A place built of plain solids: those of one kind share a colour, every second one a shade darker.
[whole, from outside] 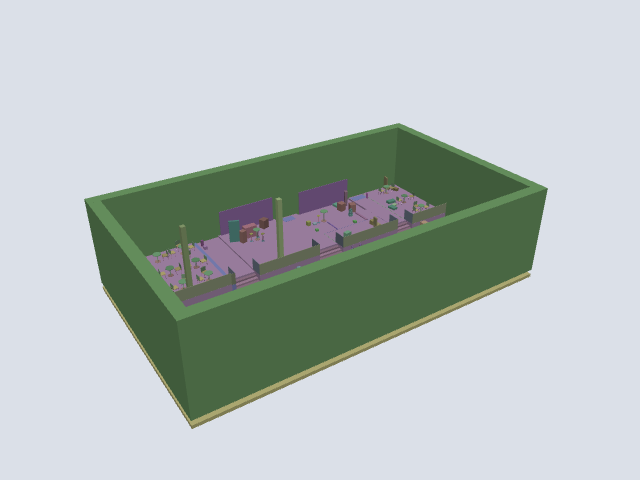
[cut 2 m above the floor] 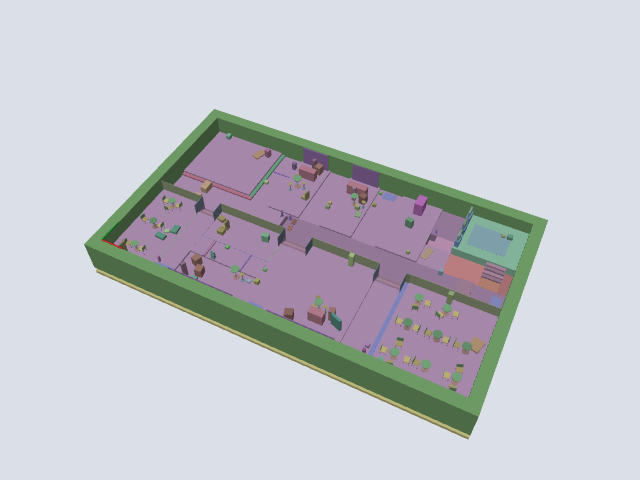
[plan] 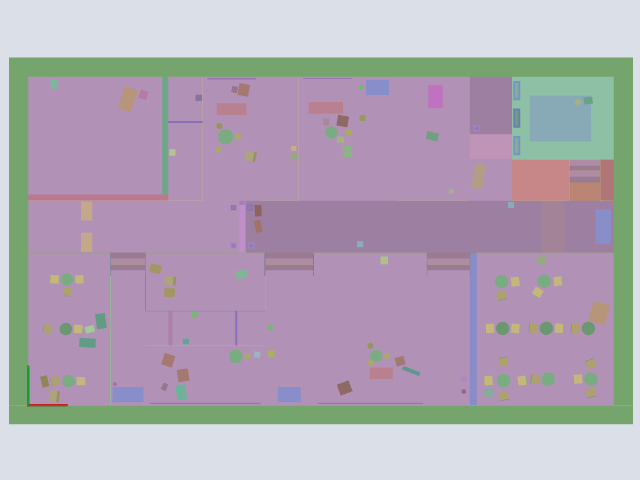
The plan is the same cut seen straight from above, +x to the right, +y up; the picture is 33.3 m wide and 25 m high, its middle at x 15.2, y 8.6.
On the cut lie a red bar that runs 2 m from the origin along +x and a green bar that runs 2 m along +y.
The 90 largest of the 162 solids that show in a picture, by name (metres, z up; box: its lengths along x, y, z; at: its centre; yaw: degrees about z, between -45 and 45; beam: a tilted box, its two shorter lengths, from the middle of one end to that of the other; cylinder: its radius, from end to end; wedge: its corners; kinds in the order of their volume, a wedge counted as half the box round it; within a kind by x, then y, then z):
{
 "wall_1": {"box": [1.0, 17.1, 8.0], "at": [-0.5, 8.55, 3.0]},
 "wall_2": {"box": [32.5, 1.0, 8.0], "at": [15.25, -0.5, 3.0]},
 "wall_3": {"box": [32.5, 1.0, 8.0], "at": [15.25, 17.6, 3.0]},
 "wall_4": {"box": [1.0, 17.1, 8.0], "at": [31.0, 8.55, 3.0]},
 "floor_1": {"box": [4.3, 7.95, 1.01], "at": [2.15, 3.98, 0.12]},
 "floor_2": {"box": [6.98, 6.13, 1.3], "at": [3.49, 14.04, -0.35]},
 "floor_3": {"box": [1.8, 7.02, 1.0], "at": [5.2, 3.51, 0.12]},
 "floor_4": {"box": [11.01, 2.7, 1.0], "at": [5.5, 9.3, -0.5]},
 "floor_5": {"box": [1.8, 6.45, 1.0], "at": [8.2, 13.88, -0.5]},
 "floor_6": {"box": [6.25, 3.1, 0.84], "at": [9.22, 1.55, 0.04]},
 "floor_7": {"box": [6.25, 1.8, 1.0], "at": [9.22, 4.0, 0.12]},
 "floor_8": {"box": [6.25, 3.05, 1.01], "at": [9.22, 6.42, 0.12]},
 "floor_9": {"box": [3.0, 6.45, 1.15], "at": [10.6, 13.88, -0.42]},
 "floor_10": {"box": [2.0, 6.45, 1.0], "at": [13.1, 13.88, -0.5]},
 "floor_11": {"box": [2.5, 7.02, 1.0], "at": [13.6, 3.51, 0.12]},
 "floor_12": {"box": [3.0, 6.45, 1.16], "at": [15.6, 13.88, -0.42]},
 "floor_13": {"box": [5.95, 7.95, 1.12], "at": [17.82, 3.98, 0.18]},
 "floor_14": {"box": [2.2, 6.45, 1.0], "at": [18.2, 13.88, -0.5]},
 "floor_15": {"box": [19.2, 2.7, 1.0], "at": [20.9, 9.3, -0.5]},
 "floor_16": {"box": [3.7, 6.45, 1.16], "at": [21.15, 13.88, -0.42]},
 "floor_17": {"box": [2.2, 7.02, 1.0], "at": [21.9, 3.51, 0.12]},
 "floor_18": {"box": [2.2, 2.18, 1.0], "at": [24.1, 11.74, -0.5]},
 "floor_19": {"box": [2.2, 2.99, 1.0], "at": [24.1, 15.61, -0.5]},
 "floor_20": {"box": [7.14, 7.95, 1.2], "at": [26.93, 3.98, 0.22]},
 "floor_base_1": {"box": [30.5, 7.85, 0.3], "at": [15.25, 3.92, -0.95]},
 "floor_base_2": {"box": [32.5, 19.1, 0.3], "at": [15.25, 8.55, -1.57]},
 "floor_deck_1": {"box": [5.3, 4.3, 1.77], "at": [27.85, 14.95, -0.11]},
 "floor_fore_1": {"box": [2.99, 2.15, 1.0], "at": [26.7, 11.72, -0.5]},
 "floor_fore_2": {"box": [0.71, 2.15, 1.0], "at": [30.14, 11.72, -0.5]},
 "step_tread_1": {"box": [1.8, 0.31, 0.84], "at": [5.2, 7.17, 0.04]},
 "step_tread_2": {"box": [1.8, 0.31, 0.69], "at": [5.2, 7.49, -0.04]},
 "step_tread_3": {"box": [1.8, 0.31, 0.54], "at": [5.2, 7.79, -0.11]},
 "step_tread_4": {"box": [2.5, 0.31, 0.84], "at": [13.6, 7.17, 0.04]},
 "step_tread_5": {"box": [2.5, 0.31, 0.69], "at": [13.6, 7.49, -0.04]},
 "step_tread_6": {"box": [2.5, 0.31, 0.54], "at": [13.6, 7.79, -0.11]},
 "step_tread_7": {"box": [2.2, 0.31, 0.84], "at": [21.9, 7.17, 0.04]},
 "step_tread_8": {"box": [2.2, 0.31, 0.69], "at": [21.9, 7.49, -0.04]},
 "step_tread_9": {"box": [2.2, 0.31, 0.54], "at": [21.9, 7.79, -0.11]},
 "step_tread_10": {"box": [1.6, 0.3, 1.16], "at": [28.99, 11.75, -0.42]},
 "step_tread_11": {"box": [1.6, 0.3, 1.31], "at": [28.99, 12.05, -0.34]},
 "step_tread_12": {"box": [1.6, 0.3, 1.47], "at": [28.99, 12.35, -0.27]},
 "step_tread_13": {"box": [1.6, 0.3, 1.62], "at": [28.99, 12.65, -0.19]},
 "step_terW_tread_1": {"box": [0.36, 7.95, 1.1], "at": [23.18, 3.98, 0.17]},
 "counter_1": {"box": [1.55, 0.62, 1.01], "at": [10.6, 15.42, 0.66]},
 "counter_2": {"box": [1.8, 0.62, 1.04], "at": [15.5, 15.48, 0.68]},
 "counter_3": {"box": [1.2, 0.6, 1.1], "at": [18.39, 1.66, 1.29]},
 "step_terS_tread_1": {"box": [7.3, 0.32, 1.15], "at": [3.65, 10.81, -0.42]},
 "back_1": {"box": [5.79, 0.06, 2.4], "at": [9.22, 0.09, 1.66]},
 "back_2": {"box": [2.54, 0.08, 2.45], "at": [10.6, 17.0, 1.38]},
 "back_3": {"box": [2.54, 0.06, 2.5], "at": [15.6, 17.01, 1.41]},
 "back_4": {"box": [5.49, 0.07, 2.4], "at": [17.82, 0.1, 1.94]},
 "floor_hatch_1": {"box": [0.57, 1.28, 0.6], "at": [23.29, 13.47, -1.1]},
 "floor_hatch_2": {"box": [1.63, 1.28, 1.0], "at": [24.39, 13.47, -0.5]},
 "step_terE_tread_1": {"box": [0.32, 6.13, 1.15], "at": [7.14, 14.04, -0.42]},
 "column_a0a_1": {"box": [0.4, 0.4, 6.26], "at": [18.55, 7.54, 3.87]},
 "column_a0a_2": {"box": [0.4, 0.4, 6.18], "at": [26.75, 7.54, 3.91]},
 "display_cube_1": {"box": [0.58, 0.63, 0.81], "at": [7.3, 2.34, 0.86], "yaw": -18.7},
 "display_cube_2": {"box": [0.59, 0.65, 0.78], "at": [8.07, 1.55, 0.85], "yaw": 8.0},
 "display_cube_3": {"box": [0.56, 0.63, 0.85], "at": [11.23, 16.42, 0.57], "yaw": -10.5},
 "display_cube_4": {"box": [0.58, 0.57, 0.85], "at": [16.38, 14.79, 0.58], "yaw": -9.7},
 "display_cube_5": {"box": [0.66, 0.61, 0.87], "at": [16.48, 0.89, 1.18], "yaw": 20.7},
 "display_cube_6": {"box": [0.48, 0.46, 1.15], "at": [19.37, 2.29, 1.31], "yaw": 14.4},
 "floor_before_steps_1": {"box": [1.6, 0.95, 1.0], "at": [28.99, 11.12, -0.5]},
 "pallet_load_1": {"box": [0.76, 1.2, 1.29], "at": [21.22, 16.06, 0.81], "yaw": -0.3},
 "rail_rim_1": {"box": [4.3, 0.04, 1.05], "at": [2.15, 7.93, 1.15]},
 "rail_rim_2": {"box": [6.25, 0.04, 1.05], "at": [9.22, 7.93, 1.15]},
 "rail_rim_3": {"box": [5.95, 0.04, 1.05], "at": [17.82, 7.93, 1.26]},
 "rail_rim_4": {"box": [7.14, 0.04, 1.05], "at": [26.93, 7.93, 1.34]},
 "step_hump_1": {"box": [1.2, 2.7, 0.23], "at": [27.33, 9.3, 0.07]},
 "edgeW_1": {"box": [0.37, 1.0, 0.65], "at": [25.45, 13.52, 1.1]},
 "edgeW_2": {"box": [0.37, 1.0, 0.65], "at": [25.45, 14.95, 1.1]},
 "edgeW_3": {"box": [0.37, 1.0, 0.65], "at": [25.45, 16.38, 1.1]},
 "neck_1": {"box": [0.6, 1.0, 0.6], "at": [3.05, 8.49, 0.3]},
 "neck_2": {"box": [0.6, 1.0, 0.6], "at": [3.05, 10.11, 0.3]},
 "floor_gap_1": {"box": [0.29, 2.7, 0.8], "at": [11.15, 9.3, -1.0]},
 "brochure_stand_1": {"box": [0.27, 0.37, 1.56], "at": [7.1, 0.95, 1.24], "yaw": -22.6},
 "brochure_stand_2": {"box": [0.31, 0.34, 1.37], "at": [10.75, 16.44, 0.83], "yaw": -12.5},
 "brochure_stand_3": {"box": [0.32, 0.37, 1.5], "at": [15.52, 14.74, 0.91], "yaw": 1.4},
 "low_rug_1": {"box": [3.2, 2.4, 0.06], "at": [27.72, 14.93, 0.75], "yaw": 0.1},
 "roll_1": {"box": [0.96, 0.21, 2.1], "at": [19.95, 1.78, 1.79], "yaw": -21.6},
 "crate_stack_1": {"box": [0.59, 0.43, 0.7], "at": [11.1, 6.81, 0.98], "yaw": 11.3},
 "crate_stack_2": {"box": [0.62, 0.43, 0.81], "at": [21.05, 14.0, 0.56], "yaw": -12.5},
 "pallet_1": {"box": [0.7, 1.19, 0.16], "at": [5.19, 15.93, 0.33], "yaw": -19.0},
 "pallet_2": {"box": [0.88, 1.09, 0.16], "at": [29.74, 4.8, 0.9], "yaw": -15.9},
 "sack_1": {"box": [0.86, 0.48, 0.23], "at": [3.09, 3.24, 0.74], "yaw": -3.3},
 "sack_2": {"box": [0.51, 0.79, 0.23], "at": [7.97, 0.67, 0.57], "yaw": 7.8},
 "bin_1": {"box": [0.42, 0.45, 0.78], "at": [6.0, 16.17, 0.69], "yaw": -15.7},
 "edgeW_plant_1": {"box": [0.17, 0.8, 0.81], "at": [25.45, 13.52, 1.83]},
 "crate_1": {"box": [0.55, 0.47, 0.4], "at": [7.37, 5.86, 0.83], "yaw": -0.3},
 "hand_truck_1": {"box": [0.53, 0.59, 0.3], "at": [1.36, 0.46, 0.78], "yaw": -7.4}
}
